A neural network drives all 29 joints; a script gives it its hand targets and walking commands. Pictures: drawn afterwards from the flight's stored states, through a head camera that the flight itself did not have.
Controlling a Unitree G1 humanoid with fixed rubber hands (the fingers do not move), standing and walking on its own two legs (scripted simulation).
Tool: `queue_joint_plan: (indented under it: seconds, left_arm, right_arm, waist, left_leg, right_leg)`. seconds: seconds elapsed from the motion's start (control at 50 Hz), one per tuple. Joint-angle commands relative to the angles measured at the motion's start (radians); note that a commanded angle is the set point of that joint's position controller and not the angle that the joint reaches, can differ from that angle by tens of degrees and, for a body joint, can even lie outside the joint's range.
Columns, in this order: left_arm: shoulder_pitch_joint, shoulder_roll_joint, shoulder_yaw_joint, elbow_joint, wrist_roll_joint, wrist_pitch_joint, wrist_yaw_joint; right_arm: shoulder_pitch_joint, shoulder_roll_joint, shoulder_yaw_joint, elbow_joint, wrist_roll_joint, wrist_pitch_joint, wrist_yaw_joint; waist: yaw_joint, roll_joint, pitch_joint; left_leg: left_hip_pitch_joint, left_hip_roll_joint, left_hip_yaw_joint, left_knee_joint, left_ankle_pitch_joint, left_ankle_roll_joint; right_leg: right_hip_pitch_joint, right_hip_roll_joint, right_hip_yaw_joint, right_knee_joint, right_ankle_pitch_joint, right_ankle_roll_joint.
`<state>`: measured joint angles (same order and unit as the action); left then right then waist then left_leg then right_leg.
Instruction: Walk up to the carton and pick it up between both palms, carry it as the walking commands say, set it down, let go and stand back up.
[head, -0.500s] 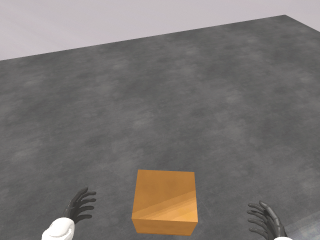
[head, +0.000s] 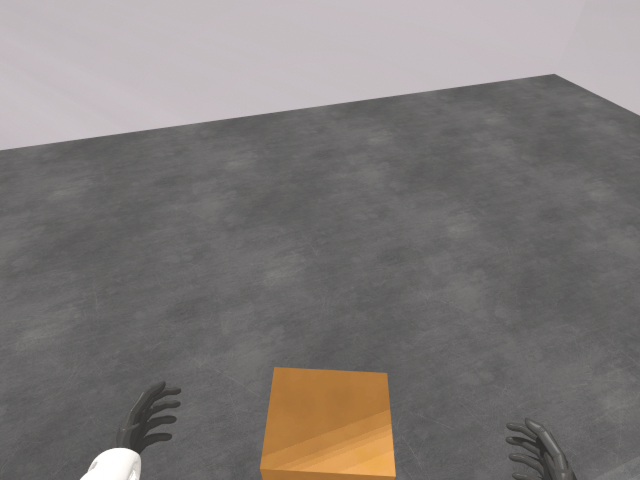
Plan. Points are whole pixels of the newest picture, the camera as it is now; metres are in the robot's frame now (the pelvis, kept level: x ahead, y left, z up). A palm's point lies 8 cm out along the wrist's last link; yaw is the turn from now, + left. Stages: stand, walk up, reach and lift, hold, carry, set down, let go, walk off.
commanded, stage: stand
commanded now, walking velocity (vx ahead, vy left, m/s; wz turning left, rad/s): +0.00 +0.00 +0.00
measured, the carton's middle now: (327, 438) +0.40 -0.03 -0.62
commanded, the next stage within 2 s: none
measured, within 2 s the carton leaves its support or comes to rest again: neither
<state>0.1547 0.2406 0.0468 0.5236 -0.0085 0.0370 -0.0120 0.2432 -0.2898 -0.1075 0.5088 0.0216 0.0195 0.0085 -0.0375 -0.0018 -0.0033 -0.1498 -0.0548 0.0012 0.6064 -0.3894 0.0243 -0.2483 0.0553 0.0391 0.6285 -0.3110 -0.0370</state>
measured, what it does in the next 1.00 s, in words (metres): stands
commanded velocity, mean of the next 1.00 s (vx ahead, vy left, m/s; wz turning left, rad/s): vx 0.00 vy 0.00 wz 0.00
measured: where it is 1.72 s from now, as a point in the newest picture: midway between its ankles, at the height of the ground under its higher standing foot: outside the picture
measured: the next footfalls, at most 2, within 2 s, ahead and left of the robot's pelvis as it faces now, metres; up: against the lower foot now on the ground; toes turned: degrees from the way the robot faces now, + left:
none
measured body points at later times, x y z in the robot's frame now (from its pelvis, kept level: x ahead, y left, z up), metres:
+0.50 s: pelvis +0.00 +0.00 +0.00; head -0.03 +0.00 +0.45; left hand +0.20 +0.25 -0.05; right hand +0.15 -0.29 -0.06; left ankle -0.03 +0.09 -0.73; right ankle +0.02 -0.10 -0.73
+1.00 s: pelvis -0.01 +0.00 +0.00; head -0.06 +0.00 +0.45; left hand +0.19 +0.25 -0.05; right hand +0.13 -0.30 -0.06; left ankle -0.03 +0.09 -0.73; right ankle +0.02 -0.10 -0.73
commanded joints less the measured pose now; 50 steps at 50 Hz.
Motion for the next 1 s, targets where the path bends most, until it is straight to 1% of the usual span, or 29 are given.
queue_joint_plan:
  seconds: [0.0,0.04,0.08,0.18,0.5,0.82,0.98]
  left_arm:
    - [-0.012,0.215,0.073,0.000,0.061,-0.059,0.012]
    - [-0.013,0.218,0.072,0.005,0.058,-0.063,0.015]
    - [-0.016,0.222,0.071,0.010,0.057,-0.065,0.017]
    - [-0.020,0.229,0.068,0.025,0.055,-0.070,0.020]
    - [-0.024,0.238,0.064,0.053,0.051,-0.086,0.023]
    - [-0.031,0.249,0.065,0.061,0.045,-0.099,0.021]
    - [-0.036,0.254,0.065,0.065,0.041,-0.103,0.020]
  right_arm:
    - [-0.044,-0.192,-0.010,-0.017,-0.082,-0.052,-0.013]
    - [-0.049,-0.194,-0.011,-0.007,-0.078,-0.056,-0.014]
    - [-0.050,-0.195,-0.012,0.002,-0.074,-0.058,-0.016]
    - [-0.049,-0.196,-0.015,0.018,-0.071,-0.061,-0.020]
    - [-0.050,-0.202,-0.018,0.046,-0.070,-0.074,-0.027]
    - [-0.056,-0.204,-0.018,0.064,-0.068,-0.085,-0.024]
    - [-0.059,-0.207,-0.018,0.073,-0.067,-0.089,-0.023]
  waist:
    - [0.050,-0.025,-0.107]
    - [0.051,-0.022,-0.129]
    - [0.050,-0.020,-0.144]
    - [0.047,-0.010,-0.149]
    - [0.045,-0.010,-0.112]
    - [0.044,-0.016,-0.067]
    - [0.044,-0.019,-0.046]
  left_leg:
    - [-0.132,0.101,-0.145,-0.132,0.171,0.011]
    - [-0.112,0.101,-0.143,-0.122,0.230,0.009]
    - [-0.095,0.102,-0.141,-0.117,0.264,0.007]
    - [-0.078,0.103,-0.142,-0.115,0.293,0.006]
    - [-0.079,0.109,-0.153,-0.136,0.261,0.019]
    - [-0.107,0.112,-0.169,-0.160,0.169,0.028]
    - [-0.117,0.113,-0.174,-0.168,0.148,0.031]
  right_leg:
    - [0.039,-0.117,0.096,-0.156,0.168,0.011]
    - [0.055,-0.120,0.096,-0.149,0.224,0.008]
    - [0.064,-0.123,0.096,-0.146,0.252,0.006]
    - [0.066,-0.126,0.099,-0.145,0.275,0.002]
    - [0.047,-0.128,0.113,-0.154,0.255,-0.006]
    - [0.032,-0.135,0.132,-0.174,0.197,-0.010]
    - [0.026,-0.139,0.140,-0.181,0.183,-0.012]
